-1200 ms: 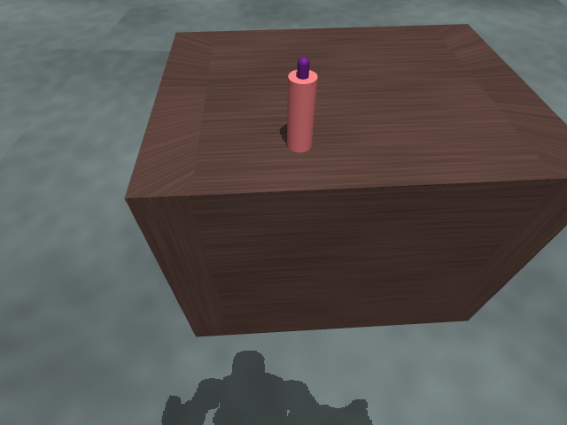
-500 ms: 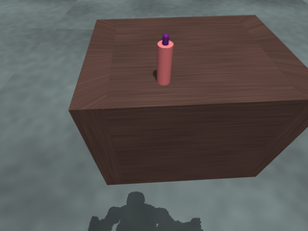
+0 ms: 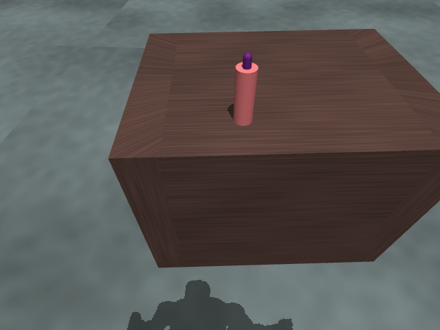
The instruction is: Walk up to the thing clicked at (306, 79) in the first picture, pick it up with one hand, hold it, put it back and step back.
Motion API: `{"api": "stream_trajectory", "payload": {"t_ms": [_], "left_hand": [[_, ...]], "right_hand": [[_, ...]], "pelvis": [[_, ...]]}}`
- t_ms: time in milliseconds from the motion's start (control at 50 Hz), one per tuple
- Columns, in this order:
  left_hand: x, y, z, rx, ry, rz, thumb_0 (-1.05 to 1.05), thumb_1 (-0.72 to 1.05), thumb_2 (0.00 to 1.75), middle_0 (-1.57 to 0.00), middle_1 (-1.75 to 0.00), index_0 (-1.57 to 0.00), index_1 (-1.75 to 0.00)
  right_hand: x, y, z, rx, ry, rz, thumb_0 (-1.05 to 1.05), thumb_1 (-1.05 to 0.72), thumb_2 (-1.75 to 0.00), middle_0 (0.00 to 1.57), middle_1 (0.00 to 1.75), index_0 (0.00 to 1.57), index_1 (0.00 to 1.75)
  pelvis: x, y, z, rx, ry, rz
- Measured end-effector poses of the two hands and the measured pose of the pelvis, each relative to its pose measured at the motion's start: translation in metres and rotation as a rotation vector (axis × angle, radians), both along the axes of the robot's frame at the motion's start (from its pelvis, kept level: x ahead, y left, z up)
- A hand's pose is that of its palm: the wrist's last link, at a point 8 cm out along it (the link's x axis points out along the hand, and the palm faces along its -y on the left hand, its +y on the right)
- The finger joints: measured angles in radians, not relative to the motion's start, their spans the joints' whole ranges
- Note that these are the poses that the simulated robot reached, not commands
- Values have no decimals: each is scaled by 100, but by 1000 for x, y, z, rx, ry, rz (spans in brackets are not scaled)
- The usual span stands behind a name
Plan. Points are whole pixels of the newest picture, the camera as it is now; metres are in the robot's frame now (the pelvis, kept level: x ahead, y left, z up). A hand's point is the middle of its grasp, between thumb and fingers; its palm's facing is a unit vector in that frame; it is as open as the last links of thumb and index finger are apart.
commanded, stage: walk up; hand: right
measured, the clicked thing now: (245, 89) +0.68 -0.04 +0.07
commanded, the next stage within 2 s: none
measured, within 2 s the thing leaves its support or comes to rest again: neither
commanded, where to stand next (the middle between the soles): +0.22 +0.08 m, yaw +4 degrees
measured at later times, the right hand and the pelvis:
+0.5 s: hand out of the picture +0.16 -0.14 -0.15, palm faces -0.04 +0.93 -0.37, open 7.4 cm; pelvis +0.12 +0.12 -0.01, yaw +4 degrees
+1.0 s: hand (301, 268) +0.29 -0.17 -0.17, palm faces -0.12 +0.90 -0.41, open 7.4 cm; pelvis +0.17 +0.09 -0.02, yaw +5 degrees
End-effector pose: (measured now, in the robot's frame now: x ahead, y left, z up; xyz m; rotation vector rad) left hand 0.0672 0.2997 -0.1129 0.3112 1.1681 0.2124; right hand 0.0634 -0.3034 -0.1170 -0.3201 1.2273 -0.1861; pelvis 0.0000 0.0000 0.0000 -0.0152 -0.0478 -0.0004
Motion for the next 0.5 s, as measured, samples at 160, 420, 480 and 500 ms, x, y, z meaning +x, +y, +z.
{"api": "stream_trajectory", "payload": {"t_ms": [160,420,480,500], "left_hand": [[-28,68,8,82,52,72,1,90,90,-21,-31,-21,-30],[62,149,-21,39,48,34,1,91,90,-20,-30,-20,-30],[92,145,-15,12,10,16,1,91,90,-20,-30,-20,-30],[101,144,-14,7,4,14,1,91,90,-20,-30,-20,-30]], "right_hand": [[27,14,8,-24,17,36,1,-90,-90,20,30,21,30],[73,106,4,-39,-11,8,1,-90,-90,20,30,21,30],[83,117,9,-31,-15,10,1,-90,-90,20,30,21,30],[87,119,10,-32,-16,12,1,-90,-90,20,30,21,30]], "pelvis": [[26,38,-4,-11,-10,35],[99,114,-21,12,-22,66],[119,119,-14,21,-25,67],[125,120,-12,25,-25,67]]}}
